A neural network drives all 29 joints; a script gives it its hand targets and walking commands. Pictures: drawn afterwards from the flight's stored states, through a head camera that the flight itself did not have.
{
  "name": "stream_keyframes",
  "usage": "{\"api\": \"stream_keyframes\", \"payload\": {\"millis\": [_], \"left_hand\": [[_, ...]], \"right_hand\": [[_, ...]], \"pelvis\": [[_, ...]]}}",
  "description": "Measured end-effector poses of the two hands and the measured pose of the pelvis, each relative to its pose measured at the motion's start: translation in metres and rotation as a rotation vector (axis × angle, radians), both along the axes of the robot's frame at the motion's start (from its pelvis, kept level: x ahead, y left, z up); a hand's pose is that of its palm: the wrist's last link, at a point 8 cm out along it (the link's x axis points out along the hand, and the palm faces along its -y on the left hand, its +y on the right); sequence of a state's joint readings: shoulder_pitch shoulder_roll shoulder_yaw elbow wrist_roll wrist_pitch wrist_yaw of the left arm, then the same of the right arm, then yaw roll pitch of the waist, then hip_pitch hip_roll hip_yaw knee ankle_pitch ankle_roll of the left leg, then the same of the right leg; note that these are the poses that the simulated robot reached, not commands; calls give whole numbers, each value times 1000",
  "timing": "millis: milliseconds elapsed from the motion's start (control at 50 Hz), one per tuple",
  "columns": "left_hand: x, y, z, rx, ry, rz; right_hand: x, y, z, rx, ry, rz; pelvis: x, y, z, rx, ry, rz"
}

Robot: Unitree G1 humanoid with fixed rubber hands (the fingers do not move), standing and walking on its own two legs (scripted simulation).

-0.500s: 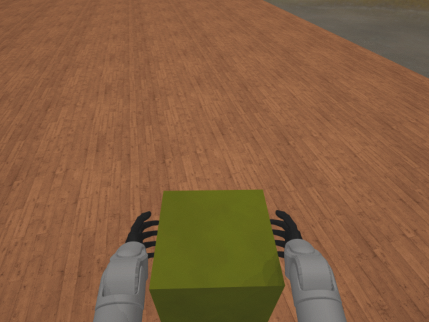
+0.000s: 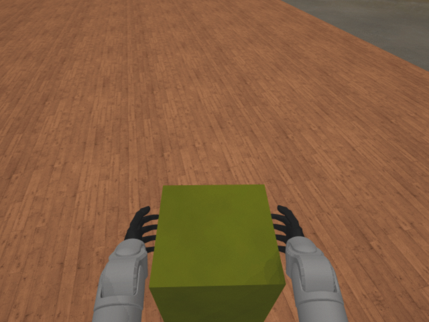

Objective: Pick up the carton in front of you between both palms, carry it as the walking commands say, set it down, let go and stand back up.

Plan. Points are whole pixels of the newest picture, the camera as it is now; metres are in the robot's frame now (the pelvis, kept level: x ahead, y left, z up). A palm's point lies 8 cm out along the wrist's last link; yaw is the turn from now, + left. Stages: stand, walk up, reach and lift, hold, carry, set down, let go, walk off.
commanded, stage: carry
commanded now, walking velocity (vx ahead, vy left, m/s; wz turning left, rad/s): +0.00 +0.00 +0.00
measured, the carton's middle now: (214, 258) +0.30 +0.00 -0.05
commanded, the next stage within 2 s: hold in 0.24 s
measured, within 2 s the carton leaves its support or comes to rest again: neither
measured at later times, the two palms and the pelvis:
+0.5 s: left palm (149, 242) +0.29 +0.12 +0.04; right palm (312, 258) +0.25 -0.17 +0.04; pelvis -0.01 +0.01 +0.01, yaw -7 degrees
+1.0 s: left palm (159, 229) +0.35 +0.12 -0.01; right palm (299, 249) +0.29 -0.17 -0.01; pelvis -0.02 +0.05 -0.01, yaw -12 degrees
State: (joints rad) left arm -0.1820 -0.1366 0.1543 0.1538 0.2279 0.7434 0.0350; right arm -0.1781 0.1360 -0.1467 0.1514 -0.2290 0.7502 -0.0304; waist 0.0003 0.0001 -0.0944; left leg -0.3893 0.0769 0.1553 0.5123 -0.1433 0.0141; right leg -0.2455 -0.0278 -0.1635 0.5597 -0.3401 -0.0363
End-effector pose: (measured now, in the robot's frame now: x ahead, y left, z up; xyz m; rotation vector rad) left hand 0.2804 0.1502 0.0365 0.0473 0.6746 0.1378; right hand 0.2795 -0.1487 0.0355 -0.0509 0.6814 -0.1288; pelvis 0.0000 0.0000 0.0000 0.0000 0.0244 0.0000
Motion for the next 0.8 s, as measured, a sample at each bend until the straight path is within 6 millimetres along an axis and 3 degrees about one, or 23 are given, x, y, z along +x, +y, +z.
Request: {"api": "stream_keyframes", "payload": {"millis": [240, 360, 480, 600, 800], "left_hand": [[-1, -4, 0, 0, -2, 0], [-6, -9, 0, 1, -1, -25], [4, -25, 2, -1, -2, -115], [14, -28, 7, -6, -9, -173], [34, -17, 0, -49, 19, -154]], "right_hand": [[-1, -4, 0, 0, -2, 0], [-12, -9, 1, -16, 0, -11], [-29, -23, 4, -11, -1, -107], [-37, -24, 9, -13, -8, -169], [-21, -11, 3, 2, 15, -193]], "pelvis": [[-2, -4, 0, 1, 1, -1], [-5, -3, 7, 3, -96, -56], [-7, 7, 9, -9, -134, -112], [-7, 21, 9, -13, -148, -158], [-8, 44, 4, -14, -144, -190]]}}
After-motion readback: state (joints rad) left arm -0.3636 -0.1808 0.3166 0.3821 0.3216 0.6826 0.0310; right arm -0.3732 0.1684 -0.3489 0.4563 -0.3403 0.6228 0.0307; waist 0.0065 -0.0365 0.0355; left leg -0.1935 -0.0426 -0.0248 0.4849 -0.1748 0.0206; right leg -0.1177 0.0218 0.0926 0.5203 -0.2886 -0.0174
